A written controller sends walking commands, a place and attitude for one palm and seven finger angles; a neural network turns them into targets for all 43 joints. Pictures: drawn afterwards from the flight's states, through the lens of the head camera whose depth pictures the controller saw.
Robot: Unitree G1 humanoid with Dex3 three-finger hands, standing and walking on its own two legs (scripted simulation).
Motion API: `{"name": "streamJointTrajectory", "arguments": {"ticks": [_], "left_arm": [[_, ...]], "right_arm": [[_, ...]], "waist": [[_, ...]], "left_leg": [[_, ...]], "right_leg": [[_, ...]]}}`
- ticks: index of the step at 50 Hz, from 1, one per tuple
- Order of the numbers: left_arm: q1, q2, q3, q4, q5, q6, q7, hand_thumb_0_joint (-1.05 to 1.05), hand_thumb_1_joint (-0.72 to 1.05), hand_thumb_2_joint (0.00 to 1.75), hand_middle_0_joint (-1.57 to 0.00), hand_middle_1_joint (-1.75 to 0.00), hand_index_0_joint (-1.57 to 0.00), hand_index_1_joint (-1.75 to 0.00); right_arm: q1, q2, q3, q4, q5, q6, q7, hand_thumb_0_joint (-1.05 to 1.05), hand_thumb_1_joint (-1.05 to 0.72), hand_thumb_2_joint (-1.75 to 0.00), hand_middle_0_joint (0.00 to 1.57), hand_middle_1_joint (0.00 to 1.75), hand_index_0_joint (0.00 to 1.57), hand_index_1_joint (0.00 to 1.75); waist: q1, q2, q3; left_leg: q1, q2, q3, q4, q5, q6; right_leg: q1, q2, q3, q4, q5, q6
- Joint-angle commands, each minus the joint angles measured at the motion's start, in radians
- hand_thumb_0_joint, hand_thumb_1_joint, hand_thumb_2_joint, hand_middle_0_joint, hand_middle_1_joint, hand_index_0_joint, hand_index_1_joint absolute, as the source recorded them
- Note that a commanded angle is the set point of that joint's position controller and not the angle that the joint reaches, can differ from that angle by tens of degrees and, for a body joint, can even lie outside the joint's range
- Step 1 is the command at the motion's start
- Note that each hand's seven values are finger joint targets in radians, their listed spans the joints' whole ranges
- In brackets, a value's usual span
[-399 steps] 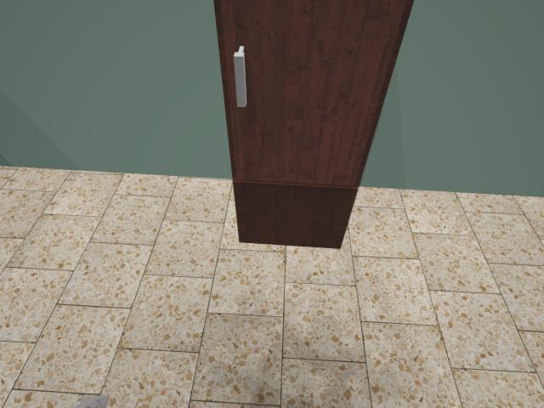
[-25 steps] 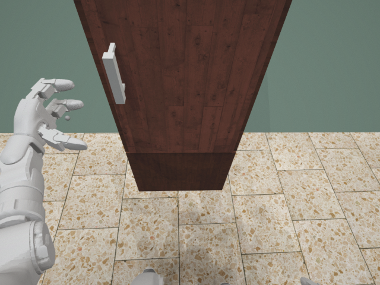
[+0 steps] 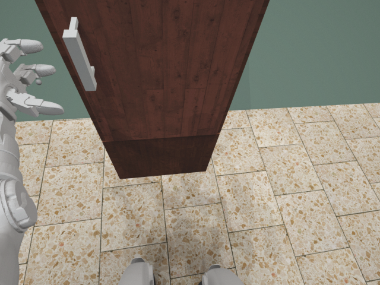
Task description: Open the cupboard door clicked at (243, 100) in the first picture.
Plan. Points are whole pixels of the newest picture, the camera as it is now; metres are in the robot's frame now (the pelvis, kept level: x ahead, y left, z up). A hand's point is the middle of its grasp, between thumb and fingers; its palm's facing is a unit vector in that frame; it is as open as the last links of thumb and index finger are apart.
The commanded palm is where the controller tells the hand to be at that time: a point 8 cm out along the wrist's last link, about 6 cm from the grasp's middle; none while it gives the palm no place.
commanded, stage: move the hooked fingers beside the handle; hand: left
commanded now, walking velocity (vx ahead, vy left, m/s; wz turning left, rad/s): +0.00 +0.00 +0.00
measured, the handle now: (83, 56) +0.57 +0.20 +0.11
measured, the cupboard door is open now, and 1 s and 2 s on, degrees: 0 0 0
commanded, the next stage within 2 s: slide the fingers in behind the handle in 0.86 s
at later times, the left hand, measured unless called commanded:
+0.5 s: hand (42, 82) +0.49 +0.26 +0.11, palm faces +0.06 -1.00 +0.01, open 14.0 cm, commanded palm +0.47 +0.30 +0.11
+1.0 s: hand (46, 82) +0.49 +0.25 +0.11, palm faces +0.07 -1.00 +0.00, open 14.0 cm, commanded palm +0.47 +0.30 +0.11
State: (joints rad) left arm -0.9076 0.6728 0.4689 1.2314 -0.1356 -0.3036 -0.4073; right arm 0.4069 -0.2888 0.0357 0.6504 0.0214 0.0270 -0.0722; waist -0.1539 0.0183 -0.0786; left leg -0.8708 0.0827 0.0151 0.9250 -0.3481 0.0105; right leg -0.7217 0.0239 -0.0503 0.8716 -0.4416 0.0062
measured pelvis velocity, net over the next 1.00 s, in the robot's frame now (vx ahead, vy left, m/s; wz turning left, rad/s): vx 0.00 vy -0.01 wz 0.00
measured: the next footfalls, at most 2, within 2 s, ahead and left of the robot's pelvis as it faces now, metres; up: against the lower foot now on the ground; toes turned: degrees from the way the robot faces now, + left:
none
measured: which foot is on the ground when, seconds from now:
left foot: down 0.00-1.00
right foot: down 0.00-1.00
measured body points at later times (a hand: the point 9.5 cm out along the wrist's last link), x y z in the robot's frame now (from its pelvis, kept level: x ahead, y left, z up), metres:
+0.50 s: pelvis +0.01 +0.01 +0.00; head +0.11 +0.03 +0.44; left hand +0.48 +0.31 +0.11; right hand +0.03 -0.26 -0.10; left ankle +0.05 +0.11 -0.69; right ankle -0.02 -0.13 -0.69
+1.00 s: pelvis +0.00 -0.01 +0.00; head +0.10 +0.02 +0.44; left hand +0.48 +0.30 +0.12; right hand +0.02 -0.28 -0.11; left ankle +0.05 +0.11 -0.69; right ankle -0.02 -0.13 -0.69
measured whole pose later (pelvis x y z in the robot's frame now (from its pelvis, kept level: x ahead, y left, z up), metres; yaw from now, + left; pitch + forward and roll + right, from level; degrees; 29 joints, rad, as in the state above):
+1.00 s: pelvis +0.00 -0.01 +0.00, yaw +0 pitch +17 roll -3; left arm -0.89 0.65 0.47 1.22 -0.12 -0.31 -0.37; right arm 0.39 -0.29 0.04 0.63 0.02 0.07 -0.06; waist -0.15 0.03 -0.09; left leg -0.87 0.09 0.01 0.94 -0.36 0.00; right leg -0.72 0.03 -0.05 0.88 -0.46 0.00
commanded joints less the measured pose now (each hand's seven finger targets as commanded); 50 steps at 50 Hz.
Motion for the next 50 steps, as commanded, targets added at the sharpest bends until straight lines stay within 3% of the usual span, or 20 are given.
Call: {"name": "streamJointTrajectory", "arguments": {"ticks": [1,2,4,7,8,10,15,17,18,21,23,25,27,29,31,37,39,43,46,50], "left_arm": [[-0.467,0.311,0.039,-0.222,-0.009,-0.059,0.002,0.0,-0.5,0.3,-0.3,-1.2,-0.3,-1.2],[-0.458,0.344,0.065,-0.217,-0.001,-0.06,0.006,0.0,-0.5,0.3,-0.3,-1.2,-0.3,-1.2],[-0.451,0.314,0.047,-0.236,0.004,-0.062,0.009,0.0,-0.5,0.3,-0.3,-1.2,-0.3,-1.2],[-0.362,0.298,0.059,-0.22,-0.004,-0.051,0.009,0.0,-0.5,0.3,-0.3,-1.2,-0.3,-1.2],[-0.365,0.283,0.045,-0.22,-0.005,-0.045,0.01,0.0,-0.5,0.3,-0.3,-1.2,-0.3,-1.2],[-0.346,0.306,0.067,-0.237,-0.003,-0.041,0.016,0.0,-0.5,0.3,-0.3,-1.2,-0.3,-1.2],[-0.37,0.259,0.048,-0.336,-0.012,-0.073,0.033,0.0,-0.5,0.3,-0.3,-1.2,-0.3,-1.2],[-0.383,0.286,0.07,-0.327,-0.012,-0.08,0.04,0.0,-0.5,0.3,-0.3,-1.2,-0.3,-1.2],[-0.388,0.243,0.035,-0.315,-0.013,-0.075,0.038,0.0,-0.5,0.3,-0.3,-1.2,-0.3,-1.2],[-0.361,0.255,0.049,-0.315,-0.012,-0.072,0.04,0.0,-0.5,0.3,-0.3,-1.2,-0.3,-1.2],[-0.388,0.204,0.003,-0.303,-0.01,-0.067,0.041,0.0,-0.5,0.3,-0.3,-1.2,-0.3,-1.2],[-0.364,0.218,0.019,-0.285,-0.018,-0.062,0.043,0.0,-0.5,0.3,-0.3,-1.2,-0.3,-1.2],[-0.396,0.176,-0.018,-0.298,-0.019,-0.069,0.042,0.0,-0.5,0.3,-0.3,-1.2,-0.3,-1.2],[-0.381,0.2,0.002,-0.289,-0.017,-0.07,0.047,0.0,-0.5,0.3,-0.3,-1.2,-0.3,-1.2],[-0.378,0.165,-0.015,-0.293,-0.022,-0.075,0.05,0.0,-0.5,0.3,-0.3,-1.2,-0.3,-1.2],[-0.403,0.251,0.031,-0.259,-0.006,-0.074,0.061,0.0,-0.5,0.3,-0.3,-1.2,-0.3,-1.2],[-0.416,0.232,0.01,-0.289,-0.001,-0.085,0.061,0.0,-0.5,0.3,-0.3,-1.2,-0.3,-1.2],[-0.419,0.233,0.011,-0.254,-0.012,-0.086,0.055,0.0,-0.5,0.3,-0.3,-1.2,-0.3,-1.2],[-0.392,0.287,0.045,-0.223,-0.011,-0.073,0.044,0.0,-0.5,0.3,-0.3,-1.2,-0.3,-1.2],[-0.422,0.26,0.007,-0.24,-0.01,-0.068,0.03,0.0,-0.5,0.3,-0.3,-1.2,-0.3,-1.2]], "right_arm": [[0.149,-0.186,-0.068,-0.065,-0.007,-0.01,-0.011,0.0,-0.9,-0.9,0.2,0.3,0.2,0.3],[0.157,-0.188,-0.07,-0.064,-0.007,-0.004,-0.011,0.0,-0.9,-0.9,0.2,0.3,0.2,0.3],[0.163,-0.182,-0.073,-0.066,-0.011,0.003,-0.004,0.0,-0.9,-0.9,0.2,0.3,0.2,0.3],[0.164,-0.183,-0.075,-0.08,-0.011,0.016,0.005,0.0,-0.9,-0.9,0.2,0.3,0.2,0.3],[0.16,-0.182,-0.075,-0.082,-0.01,0.02,0.006,0.0,-0.9,-0.9,0.2,0.3,0.2,0.3],[0.161,-0.185,-0.077,-0.09,-0.011,0.027,0.007,0.0,-0.9,-0.9,0.2,0.3,0.2,0.3],[0.151,-0.175,-0.082,-0.096,-0.011,0.031,0.014,0.0,-0.9,-0.9,0.2,0.3,0.2,0.3],[0.152,-0.178,-0.083,-0.085,-0.01,0.033,0.012,0.0,-0.9,-0.9,0.2,0.3,0.2,0.3],[0.144,-0.173,-0.08,-0.085,-0.009,0.032,0.014,0.0,-0.9,-0.9,0.2,0.3,0.2,0.3],[0.14,-0.177,-0.08,-0.088,-0.009,0.033,0.011,0.0,-0.9,-0.9,0.2,0.3,0.2,0.3],[0.129,-0.17,-0.078,-0.082,-0.008,0.032,0.01,0.0,-0.9,-0.9,0.2,0.3,0.2,0.3],[0.128,-0.175,-0.079,-0.085,-0.006,0.033,0.01,0.0,-0.9,-0.9,0.2,0.3,0.2,0.3],[0.117,-0.169,-0.076,-0.086,-0.005,0.03,0.011,0.0,-0.9,-0.9,0.2,0.3,0.2,0.3],[0.117,-0.173,-0.076,-0.085,-0.007,0.029,0.01,0.0,-0.9,-0.9,0.2,0.3,0.2,0.3],[0.117,-0.168,-0.077,-0.088,-0.008,0.026,0.012,0.0,-0.9,-0.9,0.2,0.3,0.2,0.3],[0.109,-0.174,-0.071,-0.093,-0.002,0.028,0.007,0.0,-0.9,-0.9,0.2,0.3,0.2,0.3],[0.104,-0.169,-0.07,-0.094,-0.004,0.026,0.008,0.0,-0.9,-0.9,0.2,0.3,0.2,0.3],[0.109,-0.172,-0.07,-0.084,-0.001,0.024,0.004,0.0,-0.9,-0.9,0.2,0.3,0.2,0.3],[0.114,-0.177,-0.066,-0.086,-0.001,0.025,0.0,0.0,-0.9,-0.9,0.2,0.3,0.2,0.3],[0.118,-0.173,-0.067,-0.086,0.001,0.023,-0.001,0.0,-0.9,-0.9,0.2,0.3,0.2,0.3]], "waist": [[-0.002,0.155,-0.447],[0.006,0.15,-0.469],[0.009,0.179,-0.488],[0.024,0.153,-0.48],[0.016,0.15,-0.452],[0.028,0.144,-0.449],[0.025,0.182,-0.482],[0.018,0.163,-0.473],[0.011,0.177,-0.45],[0.023,0.182,-0.454],[0.006,0.181,-0.419],[0.009,0.132,-0.413],[-0.001,0.163,-0.414],[0.01,0.148,-0.421],[0.008,0.14,-0.424],[0.009,0.103,-0.418],[0.012,0.156,-0.434],[-0.003,0.109,-0.424],[0.008,0.106,-0.408],[-0.007,0.12,-0.408]], "left_leg": [[0.47,-0.038,-0.06,-0.068,0.272,0.028],[0.485,-0.033,-0.065,-0.065,0.308,0.024],[0.516,-0.032,-0.068,-0.06,0.342,0.021],[0.51,-0.031,-0.061,-0.063,0.366,0.019],[0.499,-0.03,-0.058,-0.066,0.348,0.02],[0.489,-0.032,-0.058,-0.071,0.338,0.021],[0.551,-0.033,-0.063,-0.069,0.382,0.017],[0.551,-0.029,-0.068,-0.065,0.386,0.017],[0.549,-0.031,-0.067,-0.069,0.367,0.017],[0.55,-0.033,-0.067,-0.071,0.369,0.017],[0.552,-0.029,-0.073,-0.076,0.346,0.014],[0.529,-0.031,-0.068,-0.078,0.324,0.018],[0.547,-0.033,-0.07,-0.075,0.329,0.016],[0.533,-0.033,-0.071,-0.076,0.323,0.016],[0.545,-0.035,-0.074,-0.071,0.34,0.017],[0.463,-0.042,-0.057,-0.069,0.276,0.025],[0.486,-0.042,-0.058,-0.067,0.279,0.021],[0.461,-0.042,-0.056,-0.064,0.253,0.026],[0.41,-0.046,-0.045,-0.064,0.231,0.031],[0.41,-0.044,-0.042,-0.062,0.228,0.032]], "right_leg": [[-0.024,0.041,0.018,-0.114,0.273,-0.015],[-0.019,0.042,0.013,-0.107,0.297,-0.016],[-0.03,0.045,0.009,-0.104,0.309,-0.016],[-0.017,0.049,0.001,-0.102,0.331,-0.016],[-0.025,0.049,0.001,-0.108,0.322,-0.015],[-0.014,0.05,0.0,-0.108,0.314,-0.017],[-0.013,0.054,-0.001,-0.105,0.338,-0.02],[-0.021,0.054,-0.001,-0.103,0.339,-0.02],[-0.033,0.054,-0.003,-0.107,0.324,-0.019],[-0.021,0.052,-0.002,-0.105,0.323,-0.025],[-0.054,0.049,-0.006,-0.113,0.3,-0.021],[-0.033,0.049,-0.003,-0.118,0.3,-0.02],[-0.053,0.047,-0.003,-0.114,0.299,-0.02],[-0.038,0.045,-0.002,-0.111,0.297,-0.022],[-0.04,0.047,-0.003,-0.109,0.306,-0.024],[0.006,0.04,0.014,-0.109,0.302,-0.015],[-0.01,0.04,0.014,-0.106,0.293,-0.016],[0.005,0.043,0.019,-0.116,0.29,-0.012],[0.032,0.042,0.026,-0.117,0.291,-0.013],[0.018,0.041,0.028,-0.12,0.291,-0.008]]}}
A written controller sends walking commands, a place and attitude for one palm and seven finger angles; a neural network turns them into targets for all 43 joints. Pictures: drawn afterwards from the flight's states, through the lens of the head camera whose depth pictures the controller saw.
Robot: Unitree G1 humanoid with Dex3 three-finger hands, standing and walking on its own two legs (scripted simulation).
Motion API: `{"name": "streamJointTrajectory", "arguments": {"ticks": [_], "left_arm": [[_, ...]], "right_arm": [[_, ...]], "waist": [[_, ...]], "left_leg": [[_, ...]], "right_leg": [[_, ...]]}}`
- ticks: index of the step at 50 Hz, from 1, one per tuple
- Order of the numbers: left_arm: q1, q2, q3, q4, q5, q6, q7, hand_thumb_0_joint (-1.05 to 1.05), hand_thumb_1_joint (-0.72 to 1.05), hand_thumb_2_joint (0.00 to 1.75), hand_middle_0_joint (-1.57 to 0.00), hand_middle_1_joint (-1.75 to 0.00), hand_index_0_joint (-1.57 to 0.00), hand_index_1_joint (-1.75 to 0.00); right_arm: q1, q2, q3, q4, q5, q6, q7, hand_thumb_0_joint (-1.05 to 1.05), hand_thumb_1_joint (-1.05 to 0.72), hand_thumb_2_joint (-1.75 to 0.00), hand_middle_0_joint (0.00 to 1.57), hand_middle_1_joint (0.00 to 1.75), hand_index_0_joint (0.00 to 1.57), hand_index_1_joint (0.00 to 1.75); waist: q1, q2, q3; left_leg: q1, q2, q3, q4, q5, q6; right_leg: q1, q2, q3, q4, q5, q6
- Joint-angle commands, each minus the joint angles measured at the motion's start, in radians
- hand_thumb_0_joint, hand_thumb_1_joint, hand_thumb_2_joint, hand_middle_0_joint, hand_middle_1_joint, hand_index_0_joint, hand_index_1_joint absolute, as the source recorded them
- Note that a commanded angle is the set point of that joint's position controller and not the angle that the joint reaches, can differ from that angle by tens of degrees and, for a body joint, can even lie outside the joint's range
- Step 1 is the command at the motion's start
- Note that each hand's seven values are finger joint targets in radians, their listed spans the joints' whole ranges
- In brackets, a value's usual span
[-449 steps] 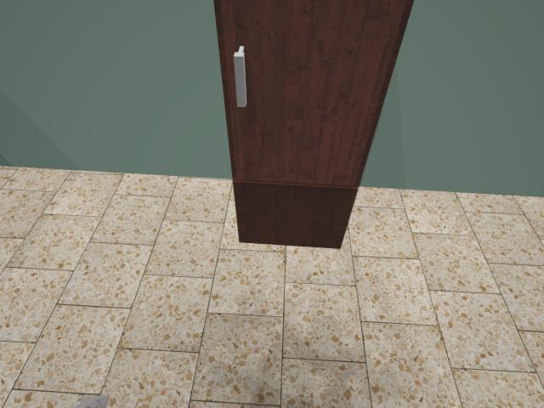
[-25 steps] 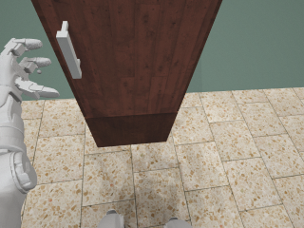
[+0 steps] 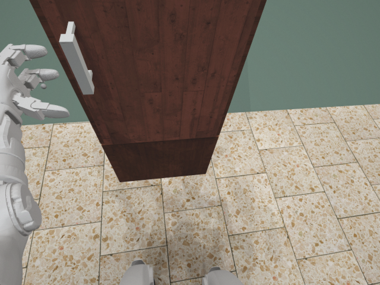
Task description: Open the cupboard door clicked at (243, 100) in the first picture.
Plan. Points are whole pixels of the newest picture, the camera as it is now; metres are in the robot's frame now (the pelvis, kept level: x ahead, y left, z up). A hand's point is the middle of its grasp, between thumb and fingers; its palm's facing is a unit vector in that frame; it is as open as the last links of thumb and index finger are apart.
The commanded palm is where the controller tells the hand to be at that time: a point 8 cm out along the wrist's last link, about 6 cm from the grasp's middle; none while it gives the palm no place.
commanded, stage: slide the fingers in behind the handle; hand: left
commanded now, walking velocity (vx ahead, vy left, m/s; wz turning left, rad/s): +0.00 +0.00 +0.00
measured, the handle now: (80, 60) +0.57 +0.20 +0.11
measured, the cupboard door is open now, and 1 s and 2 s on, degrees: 0 0 1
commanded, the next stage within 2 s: close the thumb around the handle in 1.56 s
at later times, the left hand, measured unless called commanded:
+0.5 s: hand (62, 83) +0.50 +0.22 +0.11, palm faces +0.05 -1.00 +0.01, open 14.0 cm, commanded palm +0.47 +0.27 +0.11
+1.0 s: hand (70, 87) +0.49 +0.21 +0.11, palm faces +0.09 -1.00 +0.01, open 14.2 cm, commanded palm +0.47 +0.24 +0.11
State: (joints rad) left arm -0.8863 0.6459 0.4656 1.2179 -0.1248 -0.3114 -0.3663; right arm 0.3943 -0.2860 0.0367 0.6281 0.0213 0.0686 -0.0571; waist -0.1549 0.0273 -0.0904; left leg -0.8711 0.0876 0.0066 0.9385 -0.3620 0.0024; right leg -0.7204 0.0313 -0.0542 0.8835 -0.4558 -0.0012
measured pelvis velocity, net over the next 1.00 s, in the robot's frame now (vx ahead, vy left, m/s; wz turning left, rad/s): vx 0.00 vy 0.00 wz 0.01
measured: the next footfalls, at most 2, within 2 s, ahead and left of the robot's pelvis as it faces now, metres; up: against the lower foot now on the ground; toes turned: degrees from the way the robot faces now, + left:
none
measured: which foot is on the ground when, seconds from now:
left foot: down 0.00-1.00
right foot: down 0.00-1.00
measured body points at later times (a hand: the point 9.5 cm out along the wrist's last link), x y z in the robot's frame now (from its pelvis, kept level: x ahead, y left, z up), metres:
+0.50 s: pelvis +0.01 +0.01 +0.00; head +0.10 +0.02 +0.44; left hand +0.49 +0.28 +0.11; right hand +0.01 -0.26 -0.11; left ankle +0.05 +0.12 -0.68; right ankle -0.02 -0.12 -0.68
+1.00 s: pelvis +0.00 +0.00 +0.00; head +0.09 +0.02 +0.44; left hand +0.48 +0.26 +0.11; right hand +0.03 -0.27 -0.11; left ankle +0.05 +0.12 -0.68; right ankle -0.02 -0.12 -0.68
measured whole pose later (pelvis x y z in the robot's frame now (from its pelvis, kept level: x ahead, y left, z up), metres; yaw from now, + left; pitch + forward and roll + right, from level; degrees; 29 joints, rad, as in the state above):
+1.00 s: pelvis +0.00 +0.00 +0.00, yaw +1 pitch +16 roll -3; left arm -0.85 0.46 0.35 1.12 -0.13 -0.33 -0.19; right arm 0.39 -0.27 0.01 0.65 0.01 0.05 -0.02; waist -0.13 0.03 -0.10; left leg -0.84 0.07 0.00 0.93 -0.37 0.00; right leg -0.69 0.02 -0.06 0.88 -0.47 0.00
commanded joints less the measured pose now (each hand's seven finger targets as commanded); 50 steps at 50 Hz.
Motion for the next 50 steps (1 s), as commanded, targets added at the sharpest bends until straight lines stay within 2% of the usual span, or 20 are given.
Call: {"name": "streamJointTrajectory", "arguments": {"ticks": [1,2,6,9,13,15,17,19,22,26,27,28,29,32,35,42,46,47,49,50], "left_arm": [[-0.45,0.262,0.003,-0.246,-0.031,-0.069,-0.015,0.0,-0.5,0.3,-0.3,-1.2,-0.3,-1.2],[-0.453,0.282,0.017,-0.247,-0.031,-0.074,-0.015,0.0,-0.5,0.3,-0.3,-1.2,-0.3,-1.2],[-0.427,0.228,-0.004,-0.244,-0.041,-0.065,-0.012,0.0,-0.5,0.3,-0.3,-1.2,-0.3,-1.2],[-0.409,0.254,0.019,-0.24,-0.034,-0.051,0.007,0.0,-0.5,0.3,-0.3,-1.2,-0.3,-1.2],[-0.455,0.264,0.019,-0.26,-0.012,-0.056,0.042,0.0,-0.5,0.3,-0.3,-1.2,-0.3,-1.2],[-0.462,0.219,-0.007,-0.283,-0.009,-0.069,0.054,0.0,-0.5,0.3,-0.3,-1.2,-0.3,-1.2],[-0.471,0.231,0.008,-0.3,-0.01,-0.085,0.064,0.0,-0.5,0.3,-0.3,-1.2,-0.3,-1.2],[-0.457,0.186,-0.016,-0.302,-0.01,-0.083,0.067,0.0,-0.5,0.3,-0.3,-1.2,-0.3,-1.2],[-0.411,0.157,-0.022,-0.272,-0.013,-0.066,0.075,0.0,-0.5,0.3,-0.3,-1.2,-0.3,-1.2],[-0.413,0.147,-0.015,-0.304,-0.013,-0.06,0.098,0.0,-0.5,0.3,-0.3,-1.2,-0.3,-1.2],[-0.414,0.113,-0.041,-0.295,-0.013,-0.058,0.102,0.0,-0.5,0.3,-0.3,-1.2,-0.3,-1.2],[-0.422,0.141,-0.018,-0.304,-0.009,-0.063,0.11,0.0,-0.5,0.3,-0.3,-1.2,-0.3,-1.2],[-0.428,0.129,-0.027,-0.319,-0.01,-0.068,0.114,0.0,-0.5,0.3,-0.3,-1.2,-0.3,-1.2],[-0.392,0.127,-0.014,-0.347,-0.007,-0.084,0.122,0.0,-0.5,0.3,-0.3,-1.2,-0.3,-1.2],[-0.393,0.109,-0.035,-0.308,-0.008,-0.072,0.119,0.0,-0.5,0.3,-0.3,-1.2,-0.3,-1.2],[-0.431,0.014,-0.097,-0.35,-0.017,-0.088,0.135,0.0,-0.5,0.3,-0.3,-1.2,-0.3,-1.2],[-0.472,-0.012,-0.125,-0.338,-0.012,-0.093,0.148,0.0,-0.5,0.3,-0.3,-1.2,-0.3,-1.2],[-0.47,0.002,-0.116,-0.34,-0.005,-0.096,0.151,0.0,-0.5,0.3,-0.3,-1.2,-0.3,-1.2],[-0.501,-0.066,-0.175,-0.336,-0.007,-0.092,0.152,0.0,-0.5,0.3,-0.3,-1.2,-0.3,-1.2],[-0.516,-0.061,-0.176,-0.325,-0.003,-0.092,0.156,0.0,-0.5,0.3,-0.3,-1.2,-0.3,-1.2]], "right_arm": [[0.134,-0.173,-0.068,-0.065,-0.002,-0.021,-0.014,0.0,-0.9,-0.9,0.2,0.3,0.2,0.3],[0.138,-0.176,-0.071,-0.057,-0.002,-0.02,-0.016,0.0,-0.9,-0.9,0.2,0.3,0.2,0.3],[0.148,-0.173,-0.074,-0.053,-0.003,-0.023,-0.011,0.0,-0.9,-0.9,0.2,0.3,0.2,0.3],[0.145,-0.174,-0.075,-0.054,-0.003,-0.019,-0.009,0.0,-0.9,-0.9,0.2,0.3,0.2,0.3],[0.145,-0.171,-0.073,-0.054,-0.005,-0.021,-0.007,0.0,-0.9,-0.9,0.2,0.3,0.2,0.3],[0.144,-0.167,-0.076,-0.056,-0.008,-0.025,-0.002,0.0,-0.9,-0.9,0.2,0.3,0.2,0.3],[0.148,-0.169,-0.08,-0.05,-0.009,-0.027,-0.001,0.0,-0.9,-0.9,0.2,0.3,0.2,0.3],[0.145,-0.164,-0.08,-0.05,-0.011,-0.028,0.004,0.0,-0.9,-0.9,0.2,0.3,0.2,0.3],[0.145,-0.164,-0.081,-0.054,-0.01,-0.024,0.01,0.0,-0.9,-0.9,0.2,0.3,0.2,0.3],[0.145,-0.161,-0.083,-0.059,-0.014,-0.022,0.013,0.0,-0.9,-0.9,0.2,0.3,0.2,0.3],[0.137,-0.157,-0.083,-0.062,-0.01,-0.023,0.016,0.0,-0.9,-0.9,0.2,0.3,0.2,0.3],[0.138,-0.158,-0.083,-0.06,-0.014,-0.024,0.016,0.0,-0.9,-0.9,0.2,0.3,0.2,0.3],[0.136,-0.157,-0.084,-0.061,-0.012,-0.025,0.017,0.0,-0.9,-0.9,0.2,0.3,0.2,0.3],[0.131,-0.153,-0.086,-0.066,-0.014,-0.027,0.022,0.0,-0.9,-0.9,0.2,0.3,0.2,0.3],[0.124,-0.152,-0.083,-0.063,-0.01,-0.021,0.023,0.0,-0.9,-0.9,0.2,0.3,0.2,0.3],[0.116,-0.146,-0.09,-0.054,-0.012,-0.03,0.025,0.0,-0.9,-0.9,0.2,0.3,0.2,0.3],[0.119,-0.146,-0.088,-0.038,-0.015,-0.035,0.027,0.0,-0.9,-0.9,0.2,0.3,0.2,0.3],[0.119,-0.148,-0.092,-0.036,-0.014,-0.036,0.025,0.0,-0.9,-0.9,0.2,0.3,0.2,0.3],[0.113,-0.142,-0.088,-0.032,-0.014,-0.04,0.029,0.0,-0.9,-0.9,0.2,0.3,0.2,0.3],[0.118,-0.145,-0.091,-0.024,-0.014,-0.042,0.028,0.0,-0.9,-0.9,0.2,0.3,0.2,0.3]], "waist": [[-0.002,0.123,-0.415],[-0.003,0.131,-0.433],[0.001,0.126,-0.422],[0.009,0.112,-0.414],[0.001,0.127,-0.405],[-0.001,0.15,-0.419],[-0.002,0.147,-0.456],[0.003,0.162,-0.457],[0.006,0.112,-0.436],[0.012,0.095,-0.431],[0.004,0.096,-0.42],[0.012,0.098,-0.419],[0.007,0.09,-0.43],[0.026,0.12,-0.47],[0.011,0.083,-0.397],[0.0,0.104,-0.433],[-0.016,0.098,-0.399],[-0.011,0.099,-0.421],[-0.026,0.12,-0.398],[-0.032,0.103,-0.389]], "left_leg": [[0.422,-0.053,-0.033,-0.07,0.251,0.041],[0.442,-0.048,-0.039,-0.068,0.27,0.038],[0.454,-0.049,-0.041,-0.073,0.276,0.039],[0.432,-0.048,-0.035,-0.078,0.264,0.039],[0.431,-0.047,-0.04,-0.078,0.256,0.037],[0.473,-0.045,-0.048,-0.08,0.264,0.031],[0.494,-0.042,-0.05,-0.073,0.293,0.031],[0.516,-0.042,-0.054,-0.074,0.316,0.027],[0.504,-0.041,-0.053,-0.079,0.328,0.028],[0.495,-0.045,-0.049,-0.079,0.335,0.03],[0.493,-0.046,-0.044,-0.083,0.318,0.03],[0.483,-0.045,-0.046,-0.083,0.316,0.028],[0.491,-0.047,-0.043,-0.083,0.318,0.03],[0.517,-0.049,-0.039,-0.076,0.363,0.027],[0.468,-0.05,-0.035,-0.083,0.317,0.03],[0.53,-0.049,-0.048,-0.082,0.315,0.026],[0.513,-0.052,-0.054,-0.084,0.282,0.029],[0.524,-0.049,-0.056,-0.083,0.29,0.026],[0.524,-0.051,-0.058,-0.085,0.261,0.025],[0.523,-0.049,-0.067,-0.085,0.248,0.025]], "right_leg": [[0.021,0.036,0.033,-0.129,0.312,-0.005],[0.013,0.036,0.03,-0.125,0.32,-0.005],[0.0,0.039,0.023,-0.127,0.31,-0.007],[0.012,0.036,0.024,-0.131,0.31,-0.003],[-0.003,0.035,0.023,-0.126,0.293,-0.004],[-0.026,0.038,0.016,-0.125,0.279,-0.008],[-0.019,0.039,0.018,-0.118,0.301,-0.008],[-0.029,0.04,0.011,-0.113,0.309,-0.011],[-0.019,0.041,0.006,-0.115,0.325,-0.01],[0.005,0.04,0.008,-0.116,0.345,-0.011],[-0.007,0.039,0.008,-0.12,0.335,-0.006],[0.003,0.038,0.007,-0.117,0.333,-0.008],[0.009,0.039,0.011,-0.119,0.342,-0.007],[0.028,0.038,0.014,-0.109,0.38,-0.01],[0.027,0.038,0.014,-0.12,0.363,-0.006],[-0.01,0.038,0.01,-0.122,0.335,-0.01],[-0.023,0.037,0.009,-0.126,0.307,-0.012],[-0.027,0.036,0.01,-0.122,0.311,-0.012],[-0.056,0.035,0.008,-0.129,0.281,-0.011],[-0.068,0.036,0.005,-0.128,0.264,-0.013]]}}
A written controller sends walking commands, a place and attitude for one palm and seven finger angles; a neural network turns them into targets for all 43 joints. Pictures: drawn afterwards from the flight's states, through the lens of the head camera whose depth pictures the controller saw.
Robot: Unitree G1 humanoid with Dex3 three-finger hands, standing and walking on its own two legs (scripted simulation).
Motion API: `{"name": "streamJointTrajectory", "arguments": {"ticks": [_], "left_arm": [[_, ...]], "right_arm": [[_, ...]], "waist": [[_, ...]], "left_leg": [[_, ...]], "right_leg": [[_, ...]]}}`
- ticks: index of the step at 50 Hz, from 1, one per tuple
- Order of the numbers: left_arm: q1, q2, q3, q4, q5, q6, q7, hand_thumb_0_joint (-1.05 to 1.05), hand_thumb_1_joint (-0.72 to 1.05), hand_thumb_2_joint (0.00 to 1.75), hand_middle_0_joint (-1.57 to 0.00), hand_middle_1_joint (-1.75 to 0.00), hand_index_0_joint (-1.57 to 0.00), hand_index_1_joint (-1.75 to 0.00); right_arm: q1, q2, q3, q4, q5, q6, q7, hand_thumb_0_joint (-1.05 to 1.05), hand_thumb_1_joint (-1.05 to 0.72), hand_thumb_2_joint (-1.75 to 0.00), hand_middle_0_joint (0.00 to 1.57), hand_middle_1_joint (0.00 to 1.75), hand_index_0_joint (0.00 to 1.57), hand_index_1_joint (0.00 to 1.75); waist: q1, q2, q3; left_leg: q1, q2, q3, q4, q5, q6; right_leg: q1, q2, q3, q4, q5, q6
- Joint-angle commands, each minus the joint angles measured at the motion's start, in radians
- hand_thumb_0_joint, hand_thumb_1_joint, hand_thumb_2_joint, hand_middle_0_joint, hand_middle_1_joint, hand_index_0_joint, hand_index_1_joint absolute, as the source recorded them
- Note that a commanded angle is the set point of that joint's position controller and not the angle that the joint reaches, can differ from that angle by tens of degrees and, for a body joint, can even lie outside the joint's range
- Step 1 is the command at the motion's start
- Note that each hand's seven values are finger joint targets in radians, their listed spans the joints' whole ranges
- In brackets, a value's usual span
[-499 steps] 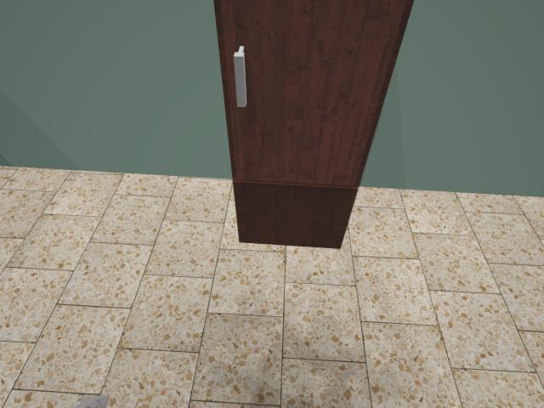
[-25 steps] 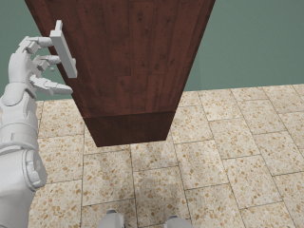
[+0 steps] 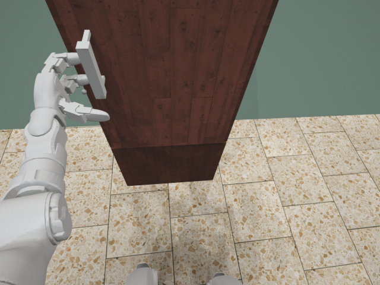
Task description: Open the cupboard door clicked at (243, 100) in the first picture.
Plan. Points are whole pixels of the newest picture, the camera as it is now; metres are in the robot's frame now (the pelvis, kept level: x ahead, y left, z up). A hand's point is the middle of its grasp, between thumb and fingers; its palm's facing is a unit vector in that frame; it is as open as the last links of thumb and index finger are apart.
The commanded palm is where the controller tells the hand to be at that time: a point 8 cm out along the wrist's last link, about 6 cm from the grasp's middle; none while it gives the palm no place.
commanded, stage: slide the fingers in behind the handle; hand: left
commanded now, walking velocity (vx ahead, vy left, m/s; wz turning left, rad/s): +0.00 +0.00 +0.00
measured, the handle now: (94, 66) +0.57 +0.19 +0.11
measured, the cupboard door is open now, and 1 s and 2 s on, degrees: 0 1 20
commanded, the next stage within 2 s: close the thumb around the handle in 0.56 s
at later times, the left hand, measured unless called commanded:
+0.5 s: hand (85, 89) +0.49 +0.20 +0.11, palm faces +0.10 -0.99 -0.01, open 14.0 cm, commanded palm +0.48 +0.21 +0.11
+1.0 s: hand (102, 87) +0.50 +0.17 +0.11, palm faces +0.06 -1.00 -0.01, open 10.8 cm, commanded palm +0.47 +0.21 +0.11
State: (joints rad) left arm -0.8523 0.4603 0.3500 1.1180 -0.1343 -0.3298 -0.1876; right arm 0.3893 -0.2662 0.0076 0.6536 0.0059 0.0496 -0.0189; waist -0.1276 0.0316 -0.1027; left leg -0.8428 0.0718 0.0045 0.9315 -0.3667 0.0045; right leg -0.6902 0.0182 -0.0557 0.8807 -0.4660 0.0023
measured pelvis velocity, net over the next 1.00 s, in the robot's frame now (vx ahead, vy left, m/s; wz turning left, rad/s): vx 0.01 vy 0.00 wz -0.02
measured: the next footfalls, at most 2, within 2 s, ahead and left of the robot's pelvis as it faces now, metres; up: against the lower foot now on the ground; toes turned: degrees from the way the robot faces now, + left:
none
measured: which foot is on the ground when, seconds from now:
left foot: down 0.00-1.00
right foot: down 0.00-1.00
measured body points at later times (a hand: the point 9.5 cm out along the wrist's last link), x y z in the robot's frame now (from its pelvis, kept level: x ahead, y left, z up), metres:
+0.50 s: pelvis -0.01 +0.00 -0.01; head +0.09 +0.02 +0.43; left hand +0.48 +0.25 +0.11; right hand +0.01 -0.27 -0.12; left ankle +0.04 +0.11 -0.69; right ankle -0.03 -0.13 -0.69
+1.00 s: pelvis +0.01 +0.00 +0.00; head +0.10 +0.00 +0.44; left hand +0.49 +0.22 +0.11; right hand +0.01 -0.26 -0.12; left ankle +0.04 +0.12 -0.69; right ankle -0.03 -0.13 -0.69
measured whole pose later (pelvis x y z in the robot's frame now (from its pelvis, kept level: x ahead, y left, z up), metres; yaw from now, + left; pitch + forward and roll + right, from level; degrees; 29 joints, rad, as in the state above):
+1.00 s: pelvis +0.01 +0.00 +0.00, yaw -1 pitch +16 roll -2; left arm -0.81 0.40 0.35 1.06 -0.11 -0.33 -0.13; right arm 0.42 -0.25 0.01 0.65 0.00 0.06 0.01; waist -0.14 0.05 -0.11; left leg -0.82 0.08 0.02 0.91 -0.38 0.00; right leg -0.68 0.02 -0.03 0.87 -0.48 0.00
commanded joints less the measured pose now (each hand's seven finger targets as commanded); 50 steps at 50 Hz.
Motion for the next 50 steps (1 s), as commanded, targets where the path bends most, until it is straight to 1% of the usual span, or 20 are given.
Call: {"name": "streamJointTrajectory", "arguments": {"ticks": [1,7,8,9,10,12,14,16,17,19,23,28,31,33,36,38,40,44,48,50], "left_arm": [[-0.56,0.105,-0.072,-0.223,0.005,-0.077,-0.019,0.0,-0.5,0.3,-0.3,-1.2,-0.3,-1.2],[-0.622,0.045,-0.128,-0.21,0.014,-0.074,-0.001,0.0,-0.5,0.3,-0.3,-1.2,-0.3,-1.2],[-0.619,0.013,-0.154,-0.202,0.014,-0.071,0.0,0.0,-0.5,0.3,-0.3,-1.2,-0.3,-1.2],[-0.639,0.01,-0.159,-0.197,0.013,-0.069,0.001,0.0,-0.5,0.3,-0.3,-1.2,-0.3,-1.2],[-0.623,0.046,-0.129,-0.167,0.017,-0.063,0.005,0.0,-0.5,0.3,-0.3,-1.2,-0.3,-1.2],[-0.654,0.045,-0.14,-0.169,0.024,-0.066,0.007,0.0,-0.5,0.3,-0.3,-1.2,-0.3,-1.2],[-0.674,-0.01,-0.186,-0.165,0.022,-0.059,0.005,0.0,-0.5,0.3,-0.3,-1.2,-0.3,-1.2],[-0.673,0.036,-0.147,-0.173,0.022,-0.063,0.01,0.0,-0.5,0.3,-0.3,-1.2,-0.3,-1.2],[-0.674,0.013,-0.168,-0.176,0.023,-0.062,0.007,0.0,-0.5,0.3,-0.3,-1.2,-0.3,-1.2],[-0.678,-0.011,-0.186,-0.158,0.022,-0.055,0.005,0.0,-0.5,0.3,-0.3,-1.2,-0.3,-1.2],[-0.683,0.058,-0.134,-0.136,0.023,-0.048,0.006,0.0,-0.5,0.3,-0.3,-1.2,-0.3,-1.2],[-0.665,0.022,-0.154,-0.156,0.021,-0.055,0.006,0.0,-0.5,0.3,-0.3,-1.2,-0.3,-1.2],[-0.656,0.076,-0.102,-0.168,0.016,-0.057,0.015,0.0,-0.5,0.3,-0.3,-1.2,-0.3,-1.2],[-0.606,0.156,-0.016,-0.162,0.011,-0.055,0.029,0.0,-0.5,0.3,-0.3,-1.2,-0.3,-1.2],[-0.545,0.235,0.059,-0.191,0.033,-0.066,0.059,0.0,-0.33,0.37,-0.31,-1.22,-0.31,-1.22],[-0.51,0.21,0.033,-0.239,0.051,-0.082,0.063,0.0,-0.22,0.42,-0.32,-1.23,-0.32,-1.23],[-0.483,0.161,0.001,-0.257,0.043,-0.083,0.053,0.0,-0.11,0.47,-0.33,-1.24,-0.33,-1.24],[-0.423,0.167,0.031,-0.286,0.011,-0.074,0.043,0.0,0.12,0.56,-0.34,-1.27,-0.34,-1.27],[-0.424,0.138,0.002,-0.292,0.015,-0.078,0.042,0.0,0.34,0.66,-0.36,-1.29,-0.36,-1.29],[-0.406,0.122,-0.006,-0.292,0.01,-0.077,0.041,0.0,0.45,0.71,-0.37,-1.3,-0.37,-1.3]], "right_arm": [[0.129,-0.162,-0.061,-0.046,-0.002,-0.026,-0.01,0.0,-0.9,-0.9,0.2,0.3,0.2,0.3],[0.137,-0.166,-0.068,-0.022,-0.007,-0.045,-0.005,0.0,-0.9,-0.9,0.2,0.3,0.2,0.3],[0.134,-0.162,-0.066,-0.022,-0.006,-0.046,-0.003,0.0,-0.9,-0.9,0.2,0.3,0.2,0.3],[0.135,-0.163,-0.065,-0.017,-0.006,-0.049,-0.002,0.0,-0.9,-0.9,0.2,0.3,0.2,0.3],[0.14,-0.169,-0.066,-0.012,-0.007,-0.05,-0.003,0.0,-0.9,-0.9,0.2,0.3,0.2,0.3],[0.144,-0.168,-0.062,-0.009,-0.008,-0.053,-0.004,0.0,-0.9,-0.9,0.2,0.3,0.2,0.3],[0.141,-0.162,-0.061,-0.007,-0.008,-0.059,-0.001,0.0,-0.9,-0.9,0.2,0.3,0.2,0.3],[0.152,-0.17,-0.063,-0.004,-0.012,-0.062,0.0,0.0,-0.9,-0.9,0.2,0.3,0.2,0.3],[0.148,-0.166,-0.063,-0.006,-0.01,-0.064,0.002,0.0,-0.9,-0.9,0.2,0.3,0.2,0.3],[0.148,-0.164,-0.061,-0.004,-0.01,-0.065,0.003,0.0,-0.9,-0.9,0.2,0.3,0.2,0.3],[0.156,-0.172,-0.06,-0.001,-0.011,-0.068,0.001,0.0,-0.9,-0.9,0.2,0.3,0.2,0.3],[0.156,-0.165,-0.059,-0.009,-0.012,-0.069,0.008,0.0,-0.9,-0.9,0.2,0.3,0.2,0.3],[0.162,-0.169,-0.058,-0.013,-0.015,-0.065,0.008,0.0,-0.9,-0.9,0.2,0.3,0.2,0.3],[0.161,-0.17,-0.058,-0.024,-0.012,-0.059,0.006,0.0,-0.9,-0.9,0.2,0.3,0.2,0.3],[0.161,-0.167,-0.053,-0.047,-0.018,-0.049,0.009,0.0,-0.9,-0.9,0.2,0.3,0.2,0.3],[0.154,-0.157,-0.057,-0.066,-0.015,-0.041,0.015,0.0,-0.9,-0.9,0.2,0.3,0.2,0.3],[0.147,-0.153,-0.061,-0.073,-0.01,-0.032,0.019,0.0,-0.9,-0.9,0.2,0.3,0.2,0.3],[0.141,-0.157,-0.065,-0.084,-0.004,-0.019,0.015,0.0,-0.9,-0.9,0.2,0.3,0.2,0.3],[0.138,-0.151,-0.068,-0.072,-0.001,-0.012,0.011,0.0,-0.9,-0.9,0.2,0.3,0.2,0.3],[0.132,-0.15,-0.067,-0.074,-0.001,-0.01,0.011,0.0,-0.9,-0.9,0.2,0.3,0.2,0.3]], "waist": [[-0.063,0.103,-0.375],[-0.085,0.109,-0.405],[-0.086,0.117,-0.393],[-0.094,0.107,-0.38],[-0.088,0.088,-0.372],[-0.091,0.107,-0.379],[-0.104,0.122,-0.359],[-0.094,0.125,-0.396],[-0.098,0.126,-0.412],[-0.105,0.113,-0.379],[-0.099,0.098,-0.385],[-0.088,0.143,-0.409],[-0.077,0.134,-0.431],[-0.048,0.11,-0.458],[-0.015,0.103,-0.475],[-0.012,0.101,-0.497],[-0.02,0.098,-0.473],[-0.002,0.06,-0.465],[-0.019,0.067,-0.421],[-0.015,0.058,-0.413]], "left_leg": [[0.502,-0.035,-0.068,-0.077,0.26,0.024],[0.525,-0.033,-0.084,-0.073,0.228,0.021],[0.52,-0.036,-0.084,-0.073,0.221,0.02],[0.513,-0.035,-0.084,-0.074,0.203,0.021],[0.491,-0.037,-0.084,-0.074,0.189,0.023],[0.494,-0.037,-0.09,-0.074,0.194,0.022],[0.492,-0.04,-0.088,-0.072,0.174,0.022],[0.502,-0.04,-0.093,-0.067,0.194,0.023],[0.513,-0.039,-0.091,-0.065,0.196,0.022],[0.495,-0.04,-0.092,-0.065,0.183,0.022],[0.458,-0.042,-0.087,-0.061,0.175,0.027],[0.504,-0.039,-0.093,-0.059,0.211,0.02],[0.494,-0.04,-0.091,-0.057,0.239,0.022],[0.48,-0.039,-0.078,-0.058,0.277,0.022],[0.446,-0.043,-0.062,-0.056,0.324,0.025],[0.461,-0.043,-0.047,-0.055,0.364,0.025],[0.476,-0.04,-0.04,-0.057,0.367,0.022],[0.465,-0.044,-0.029,-0.074,0.381,0.025],[0.478,-0.042,-0.027,-0.074,0.384,0.026],[0.475,-0.045,-0.027,-0.08,0.377,0.026]], "right_leg": [[-0.103,0.05,0.004,-0.125,0.272,-0.019],[-0.151,0.046,0.001,-0.123,0.237,-0.019],[-0.158,0.046,0.001,-0.125,0.229,-0.02],[-0.164,0.046,-0.001,-0.128,0.22,-0.019],[-0.159,0.045,0.002,-0.13,0.211,-0.019],[-0.169,0.044,0.001,-0.121,0.211,-0.021],[-0.191,0.043,0.0,-0.125,0.198,-0.02],[-0.178,0.044,0.0,-0.117,0.206,-0.024],[-0.184,0.043,0.001,-0.118,0.208,-0.022],[-0.194,0.044,-0.004,-0.119,0.2,-0.021],[-0.174,0.043,0.004,-0.12,0.201,-0.02],[-0.188,0.047,-0.005,-0.11,0.209,-0.026],[-0.155,0.049,-0.004,-0.103,0.234,-0.026],[-0.101,0.05,0.001,-0.104,0.273,-0.023],[-0.038,0.05,0.006,-0.087,0.335,-0.02],[-0.006,0.051,0.011,-0.085,0.391,-0.015],[-0.01,0.055,0.008,-0.095,0.401,-0.014],[0.047,0.057,0.012,-0.105,0.446,-0.012],[0.023,0.054,0.015,-0.114,0.452,-0.011],[0.031,0.054,0.013,-0.116,0.449,-0.011]]}}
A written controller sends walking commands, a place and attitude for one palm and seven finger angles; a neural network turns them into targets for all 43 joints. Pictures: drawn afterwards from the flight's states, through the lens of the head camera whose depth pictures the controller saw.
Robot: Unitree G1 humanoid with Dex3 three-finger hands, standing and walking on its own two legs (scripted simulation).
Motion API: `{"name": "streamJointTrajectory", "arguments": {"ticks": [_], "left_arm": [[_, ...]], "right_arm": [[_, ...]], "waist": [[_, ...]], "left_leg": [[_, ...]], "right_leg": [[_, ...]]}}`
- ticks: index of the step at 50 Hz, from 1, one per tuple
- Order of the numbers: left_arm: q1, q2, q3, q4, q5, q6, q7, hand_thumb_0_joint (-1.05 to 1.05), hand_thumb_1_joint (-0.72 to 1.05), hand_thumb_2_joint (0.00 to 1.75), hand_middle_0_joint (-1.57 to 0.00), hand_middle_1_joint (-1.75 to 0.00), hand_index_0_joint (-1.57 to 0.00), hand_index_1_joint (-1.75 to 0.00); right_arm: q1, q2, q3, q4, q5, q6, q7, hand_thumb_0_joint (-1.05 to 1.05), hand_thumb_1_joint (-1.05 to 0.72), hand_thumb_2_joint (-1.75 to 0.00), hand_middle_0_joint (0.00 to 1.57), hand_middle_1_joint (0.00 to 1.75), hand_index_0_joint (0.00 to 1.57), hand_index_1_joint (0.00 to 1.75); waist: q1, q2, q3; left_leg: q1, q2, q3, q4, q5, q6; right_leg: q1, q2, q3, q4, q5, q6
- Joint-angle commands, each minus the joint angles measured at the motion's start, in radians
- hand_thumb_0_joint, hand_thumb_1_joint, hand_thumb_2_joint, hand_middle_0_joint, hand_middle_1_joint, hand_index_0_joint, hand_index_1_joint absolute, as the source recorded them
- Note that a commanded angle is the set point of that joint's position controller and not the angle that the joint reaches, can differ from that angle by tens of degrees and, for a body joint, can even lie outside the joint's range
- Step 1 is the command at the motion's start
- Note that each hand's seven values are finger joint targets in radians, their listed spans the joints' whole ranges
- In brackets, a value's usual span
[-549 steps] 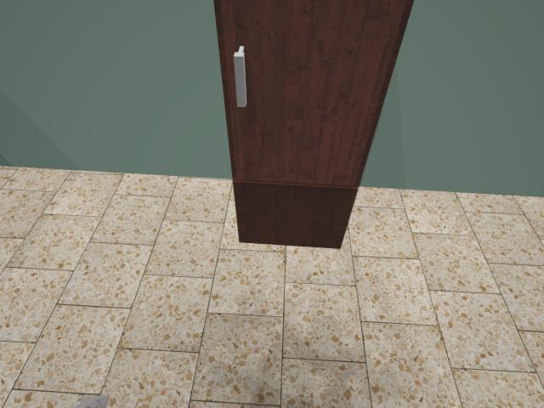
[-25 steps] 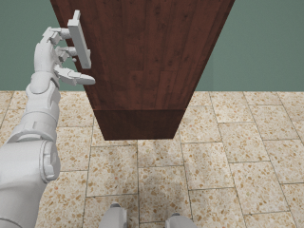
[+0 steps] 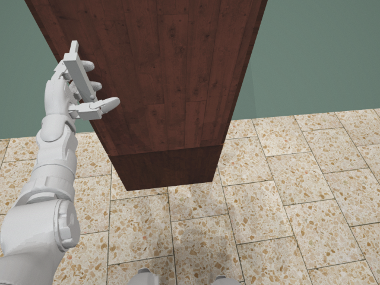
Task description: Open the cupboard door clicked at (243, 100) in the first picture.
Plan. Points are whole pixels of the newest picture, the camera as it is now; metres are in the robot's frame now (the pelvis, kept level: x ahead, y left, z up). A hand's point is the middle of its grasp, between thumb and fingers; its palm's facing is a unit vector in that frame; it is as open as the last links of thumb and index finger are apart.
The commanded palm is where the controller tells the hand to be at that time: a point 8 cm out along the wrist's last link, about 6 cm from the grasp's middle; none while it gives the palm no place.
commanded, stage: close the thumb around the handle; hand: left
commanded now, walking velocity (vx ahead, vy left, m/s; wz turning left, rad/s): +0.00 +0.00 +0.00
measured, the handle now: (84, 76) +0.55 +0.20 +0.11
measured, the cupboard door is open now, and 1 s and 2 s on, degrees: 1 20 39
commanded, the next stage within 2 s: pull the door open along its arc in 0.36 s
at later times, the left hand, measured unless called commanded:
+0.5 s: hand (93, 101) +0.47 +0.18 +0.10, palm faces +0.08 -1.00 +0.00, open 6.1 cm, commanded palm +0.44 +0.23 +0.10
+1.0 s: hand (109, 141) +0.37 +0.13 +0.11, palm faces +0.19 -0.98 +0.10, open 6.5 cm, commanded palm +0.31 +0.17 +0.10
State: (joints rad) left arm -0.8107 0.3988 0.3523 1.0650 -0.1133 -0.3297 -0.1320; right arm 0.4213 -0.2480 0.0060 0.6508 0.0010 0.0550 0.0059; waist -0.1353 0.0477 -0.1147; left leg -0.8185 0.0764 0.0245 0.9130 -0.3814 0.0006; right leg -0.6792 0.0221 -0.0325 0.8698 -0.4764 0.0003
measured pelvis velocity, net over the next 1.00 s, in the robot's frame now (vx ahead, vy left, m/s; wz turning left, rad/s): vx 0.01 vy -0.01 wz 0.00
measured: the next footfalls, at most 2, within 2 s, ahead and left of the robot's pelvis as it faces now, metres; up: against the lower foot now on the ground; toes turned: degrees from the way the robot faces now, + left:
none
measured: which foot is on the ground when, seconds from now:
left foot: down 0.00-1.00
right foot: down 0.00-1.00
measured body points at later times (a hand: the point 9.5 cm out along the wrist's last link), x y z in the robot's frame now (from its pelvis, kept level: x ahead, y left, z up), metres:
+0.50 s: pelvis +0.00 -0.01 +0.00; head +0.08 +0.00 +0.44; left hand +0.46 +0.23 +0.10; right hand +0.03 -0.28 -0.12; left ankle +0.03 +0.12 -0.69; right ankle -0.04 -0.12 -0.69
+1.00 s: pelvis +0.01 -0.01 +0.02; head +0.04 -0.02 +0.47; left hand +0.36 +0.18 +0.10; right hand +0.12 -0.25 -0.09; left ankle +0.03 +0.12 -0.69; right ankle -0.04 -0.12 -0.69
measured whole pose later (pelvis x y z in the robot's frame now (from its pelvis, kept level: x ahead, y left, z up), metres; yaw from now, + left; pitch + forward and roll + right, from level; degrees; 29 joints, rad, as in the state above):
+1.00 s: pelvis +0.01 -0.01 +0.02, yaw +0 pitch +10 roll -1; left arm -0.21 0.07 0.13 0.35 -0.18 -0.22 0.12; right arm 0.31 -0.23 -0.02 0.58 0.01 0.02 0.02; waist -0.04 0.04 -0.12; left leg -0.61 0.06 0.05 0.80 -0.36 -0.01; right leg -0.49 0.01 -0.01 0.79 -0.46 0.00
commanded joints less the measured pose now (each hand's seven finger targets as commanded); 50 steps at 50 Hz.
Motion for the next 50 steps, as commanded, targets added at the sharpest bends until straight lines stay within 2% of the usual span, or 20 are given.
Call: {"name": "streamJointTrajectory", "arguments": {"ticks": [1,8,9,10,12,13,15,18,21,23,29,36,39,42,43,44,45,46,48,50], "left_arm": [[-0.459,0.2,0.005,-0.25,-0.014,-0.084,-0.015,0.0,0.51,0.73,-0.37,-1.31,-0.37,-1.31],[-0.438,0.219,0.014,-0.243,-0.014,-0.096,-0.027,0.0,0.9,0.9,-0.4,-1.35,-0.4,-1.35],[-0.442,0.184,-0.013,-0.251,-0.019,-0.096,-0.032,0.0,0.9,0.9,-0.4,-1.35,-0.4,-1.35],[-0.449,0.205,0.003,-0.252,-0.018,-0.098,-0.03,0.0,0.9,0.9,-0.4,-1.35,-0.4,-1.35],[-0.448,0.199,-0.001,-0.245,-0.021,-0.1,-0.03,0.0,0.9,0.9,-0.4,-1.35,-0.4,-1.35],[-0.459,0.224,0.014,-0.23,-0.02,-0.097,-0.028,0.0,0.9,0.9,-0.4,-1.35,-0.4,-1.35],[-0.48,0.218,0.006,-0.243,-0.018,-0.1,-0.03,0.0,0.9,0.9,-0.4,-1.35,-0.4,-1.35],[-0.471,0.211,-0.004,-0.222,-0.017,-0.096,-0.032,0.0,0.9,0.9,-0.4,-1.35,-0.4,-1.35],[-0.473,0.25,0.025,-0.209,-0.017,-0.098,-0.033,0.0,0.9,0.9,-0.4,-1.35,-0.4,-1.35],[-0.499,0.25,0.016,-0.199,-0.014,-0.094,-0.037,0.0,0.9,0.9,-0.4,-1.35,-0.4,-1.35],[-0.337,0.22,0.019,-0.255,-0.038,-0.088,-0.059,0.0,0.9,0.9,-0.4,-1.35,-0.4,-1.35],[-0.037,0.172,0.021,-0.454,-0.079,-0.06,-0.053,0.0,0.9,0.9,-0.4,-1.35,-0.4,-1.35],[0.132,0.101,-0.013,-0.569,-0.108,-0.034,-0.049,0.0,0.9,0.9,-0.4,-1.35,-0.4,-1.35],[0.243,0.053,-0.043,-0.711,-0.117,-0.019,-0.028,0.0,0.9,0.9,-0.4,-1.35,-0.4,-1.35],[0.296,0.012,-0.069,-0.76,-0.122,-0.013,-0.019,0.0,0.9,0.9,-0.4,-1.35,-0.4,-1.35],[0.288,-0.025,0.052,-0.828,-0.179,0.006,0.12,0.0,0.9,0.9,-0.4,-1.35,-0.4,-1.35],[0.345,-0.125,-0.056,-0.856,-0.149,0.025,0.191,0.0,0.9,0.9,-0.4,-1.35,-0.4,-1.35],[0.389,-0.151,-0.072,-0.889,-0.126,0.035,0.251,0.0,0.9,0.9,-0.4,-1.35,-0.4,-1.35],[0.452,-0.228,-0.143,-0.991,-0.072,0.048,0.359,0.0,0.9,0.9,-0.4,-1.35,-0.4,-1.35],[0.499,-0.299,-0.21,-1.083,-0.02,0.071,0.459,0.0,0.9,0.9,-0.4,-1.35,-0.4,-1.35]], "right_arm": [[0.103,-0.17,-0.066,-0.069,0.003,-0.016,-0.016,0.0,-0.9,-0.9,0.2,0.3,0.2,0.3],[0.08,-0.168,-0.064,-0.069,0.006,-0.01,-0.022,0.0,-0.9,-0.9,0.2,0.3,0.2,0.3],[0.071,-0.164,-0.064,-0.075,0.009,-0.012,-0.021,0.0,-0.9,-0.9,0.2,0.3,0.2,0.3],[0.071,-0.167,-0.066,-0.071,0.008,-0.011,-0.023,0.0,-0.9,-0.9,0.2,0.3,0.2,0.3],[0.068,-0.168,-0.065,-0.072,0.008,-0.011,-0.024,0.0,-0.9,-0.9,0.2,0.3,0.2,0.3],[0.068,-0.172,-0.063,-0.068,0.008,-0.01,-0.026,0.0,-0.9,-0.9,0.2,0.3,0.2,0.3],[0.063,-0.17,-0.064,-0.069,0.008,-0.01,-0.028,0.0,-0.9,-0.9,0.2,0.3,0.2,0.3],[0.06,-0.169,-0.061,-0.069,0.009,-0.009,-0.028,0.0,-0.9,-0.9,0.2,0.3,0.2,0.3],[0.065,-0.176,-0.06,-0.069,0.007,-0.007,-0.032,0.0,-0.9,-0.9,0.2,0.3,0.2,0.3],[0.061,-0.173,-0.057,-0.066,0.008,-0.006,-0.034,0.0,-0.9,-0.9,0.2,0.3,0.2,0.3],[0.045,-0.167,-0.06,-0.102,0.014,-0.003,-0.031,0.0,-0.9,-0.9,0.2,0.3,0.2,0.3],[0.006,-0.16,-0.065,-0.159,0.024,-0.005,-0.023,0.0,-0.9,-0.9,0.2,0.3,0.2,0.3],[-0.033,-0.145,-0.064,-0.188,0.035,-0.018,-0.018,0.0,-0.9,-0.9,0.2,0.3,0.2,0.3],[-0.068,-0.136,-0.064,-0.206,0.039,-0.034,-0.014,0.0,-0.9,-0.9,0.2,0.3,0.2,0.3],[-0.081,-0.128,-0.063,-0.213,0.039,-0.042,-0.012,0.0,-0.9,-0.9,0.2,0.3,0.2,0.3],[-0.125,-0.093,-0.059,-0.216,0.034,-0.057,-0.011,0.0,-0.9,-0.9,0.2,0.3,0.2,0.3],[-0.135,-0.091,-0.054,-0.215,0.026,-0.07,-0.004,0.0,-0.9,-0.9,0.2,0.3,0.2,0.3],[-0.136,-0.089,-0.054,-0.214,0.022,-0.081,0.002,0.0,-0.9,-0.9,0.2,0.3,0.2,0.3],[-0.166,-0.083,-0.055,-0.216,0.005,-0.086,0.016,0.0,-0.9,-0.9,0.2,0.3,0.2,0.3],[-0.191,-0.071,-0.055,-0.222,-0.01,-0.084,0.027,0.0,-0.9,-0.9,0.2,0.3,0.2,0.3]], "waist": [[-0.005,0.034,-0.404],[0.002,0.042,-0.415],[-0.003,0.048,-0.408],[-0.001,0.044,-0.411],[-0.003,0.043,-0.42],[-0.005,0.026,-0.402],[-0.006,0.053,-0.412],[-0.01,0.048,-0.403],[-0.01,0.017,-0.399],[-0.015,0.038,-0.396],[0.031,0.033,-0.427],[0.087,-0.001,-0.42],[0.105,-0.037,-0.37],[0.116,-0.018,-0.347],[0.12,-0.02,-0.342],[0.204,-0.039,-0.331],[0.165,-0.039,-0.292],[0.164,-0.082,-0.267],[0.162,-0.047,-0.277],[0.162,-0.056,-0.285]], "left_leg": [[0.453,-0.052,-0.047,-0.059,0.401,0.032],[0.453,-0.054,-0.043,-0.058,0.402,0.031],[0.454,-0.057,-0.038,-0.059,0.388,0.032],[0.453,-0.055,-0.039,-0.057,0.386,0.031],[0.457,-0.057,-0.042,-0.057,0.384,0.032],[0.436,-0.056,-0.043,-0.058,0.368,0.033],[0.449,-0.057,-0.041,-0.056,0.367,0.032],[0.438,-0.058,-0.041,-0.053,0.366,0.033],[0.41,-0.06,-0.041,-0.055,0.345,0.038],[0.406,-0.059,-0.039,-0.054,0.336,0.037],[0.414,-0.061,-0.027,-0.073,0.35,0.035],[0.425,-0.067,-0.007,-0.105,0.392,0.038],[0.413,-0.069,0.01,-0.132,0.388,0.038],[0.437,-0.07,0.015,-0.15,0.401,0.036],[0.45,-0.071,0.017,-0.154,0.404,0.035],[0.417,-0.074,0.022,-0.163,0.393,0.023],[0.432,-0.075,0.02,-0.175,0.38,0.018],[0.427,-0.071,0.011,-0.176,0.377,0.017],[0.46,-0.068,0.014,-0.177,0.405,0.013],[0.478,-0.064,0.01,-0.173,0.425,0.008]], "right_leg": [[0.033,0.05,-0.008,-0.104,0.472,-0.011],[0.048,0.043,0.0,-0.101,0.488,-0.009],[0.041,0.043,0.002,-0.107,0.483,-0.007],[0.045,0.042,0.003,-0.106,0.483,-0.008],[0.041,0.041,0.003,-0.106,0.48,-0.007],[0.043,0.041,0.005,-0.108,0.47,-0.006],[0.04,0.039,0.008,-0.107,0.47,-0.006],[0.036,0.038,0.009,-0.106,0.473,-0.005],[0.056,0.038,0.015,-0.11,0.466,-0.004],[0.046,0.036,0.016,-0.11,0.46,-0.002],[0.101,0.037,0.01,-0.111,0.482,-0.005],[0.201,0.039,0.006,-0.124,0.56,-0.009],[0.242,0.033,0.003,-0.142,0.603,-0.001],[0.26,0.03,0.0,-0.147,0.621,-0.002],[0.264,0.03,-0.003,-0.15,0.62,-0.001],[0.284,0.03,-0.018,-0.162,0.576,-0.002],[0.277,0.03,-0.026,-0.162,0.562,-0.001],[0.274,0.032,-0.035,-0.164,0.538,-0.003],[0.272,0.024,-0.036,-0.156,0.546,-0.005],[0.285,0.018,-0.039,-0.147,0.554,-0.008]]}}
